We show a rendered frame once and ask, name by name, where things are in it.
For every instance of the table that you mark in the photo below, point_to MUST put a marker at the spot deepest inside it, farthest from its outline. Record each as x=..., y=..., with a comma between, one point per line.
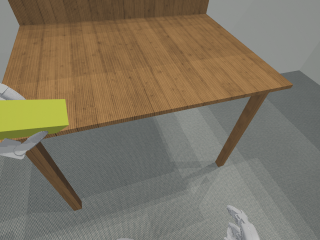
x=115, y=61

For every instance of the right robot hand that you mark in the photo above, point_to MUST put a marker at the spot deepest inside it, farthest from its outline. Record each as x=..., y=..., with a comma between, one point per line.
x=247, y=230

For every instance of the left robot hand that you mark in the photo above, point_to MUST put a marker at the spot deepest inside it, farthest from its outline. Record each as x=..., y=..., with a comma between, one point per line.
x=13, y=148

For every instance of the sponge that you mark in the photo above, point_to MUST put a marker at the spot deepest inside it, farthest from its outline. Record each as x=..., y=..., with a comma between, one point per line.
x=24, y=118

